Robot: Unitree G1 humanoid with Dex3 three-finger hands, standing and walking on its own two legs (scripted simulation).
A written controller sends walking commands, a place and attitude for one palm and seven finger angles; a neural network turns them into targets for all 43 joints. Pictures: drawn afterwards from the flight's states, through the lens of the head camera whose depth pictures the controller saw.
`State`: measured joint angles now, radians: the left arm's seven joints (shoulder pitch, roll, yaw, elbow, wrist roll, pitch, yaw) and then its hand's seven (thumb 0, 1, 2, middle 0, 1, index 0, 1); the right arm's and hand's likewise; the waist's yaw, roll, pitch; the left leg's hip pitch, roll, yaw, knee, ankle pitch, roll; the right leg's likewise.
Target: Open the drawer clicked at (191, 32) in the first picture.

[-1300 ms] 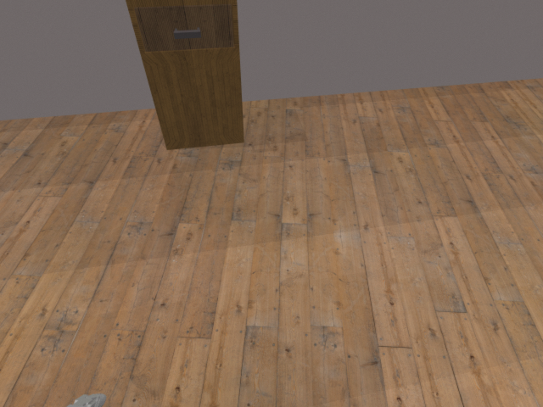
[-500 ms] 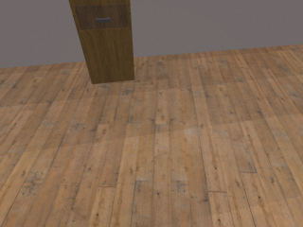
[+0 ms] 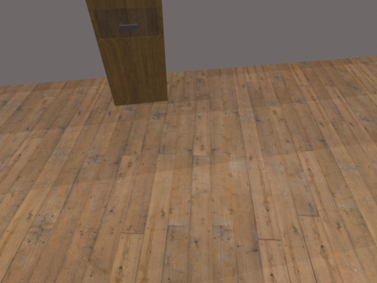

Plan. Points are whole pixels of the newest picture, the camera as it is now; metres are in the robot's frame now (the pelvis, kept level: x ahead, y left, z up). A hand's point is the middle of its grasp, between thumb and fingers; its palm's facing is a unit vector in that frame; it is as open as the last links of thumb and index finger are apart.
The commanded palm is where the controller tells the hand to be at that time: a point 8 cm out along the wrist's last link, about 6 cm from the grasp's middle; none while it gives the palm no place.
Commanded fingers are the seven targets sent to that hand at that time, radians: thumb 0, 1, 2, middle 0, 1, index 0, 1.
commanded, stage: look at it before walking up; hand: left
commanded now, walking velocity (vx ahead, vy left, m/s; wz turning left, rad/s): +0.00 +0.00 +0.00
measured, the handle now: (128, 25) +1.58 +0.48 -0.12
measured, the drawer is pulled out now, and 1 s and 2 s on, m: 0.00 0.00 0.00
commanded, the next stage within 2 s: walk to a spot facing it in 0.14 s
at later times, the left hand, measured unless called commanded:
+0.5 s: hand out of the picture +0.04 +0.22 -0.19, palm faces +0.03 -0.98 -0.22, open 7.4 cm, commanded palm none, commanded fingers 0.00 0.90 0.90 -0.20 -0.30 -0.20 -0.30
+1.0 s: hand (134, 224) +0.31 +0.18 -0.18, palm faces +0.08 -0.98 -0.20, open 7.3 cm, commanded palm none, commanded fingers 0.00 0.90 0.90 -0.20 -0.30 -0.20 -0.30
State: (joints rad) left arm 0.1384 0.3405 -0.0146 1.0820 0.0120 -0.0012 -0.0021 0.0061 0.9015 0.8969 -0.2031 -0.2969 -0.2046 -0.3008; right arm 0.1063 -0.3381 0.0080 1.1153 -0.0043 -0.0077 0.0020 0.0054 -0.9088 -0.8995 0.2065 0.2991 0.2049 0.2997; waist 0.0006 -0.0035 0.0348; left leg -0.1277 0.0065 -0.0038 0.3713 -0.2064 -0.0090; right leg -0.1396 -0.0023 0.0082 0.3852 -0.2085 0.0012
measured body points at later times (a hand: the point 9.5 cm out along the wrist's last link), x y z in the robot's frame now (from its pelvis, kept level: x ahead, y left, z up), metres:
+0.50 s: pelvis +0.03 +0.01 -0.01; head +0.02 +0.02 +0.44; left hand +0.04 +0.27 -0.17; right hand +0.05 -0.25 -0.16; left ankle +0.00 +0.13 -0.74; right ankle +0.00 -0.12 -0.75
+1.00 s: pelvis +0.22 -0.01 -0.02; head +0.25 -0.01 +0.42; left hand +0.30 +0.23 -0.16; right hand +0.13 -0.23 -0.18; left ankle +0.08 +0.10 -0.66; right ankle +0.27 -0.11 -0.75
